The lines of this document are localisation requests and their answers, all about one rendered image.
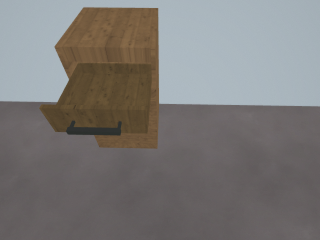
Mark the drawer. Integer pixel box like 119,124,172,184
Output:
39,63,152,134

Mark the handle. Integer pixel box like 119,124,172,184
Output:
66,120,122,136

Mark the cabinet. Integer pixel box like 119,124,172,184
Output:
54,7,159,149

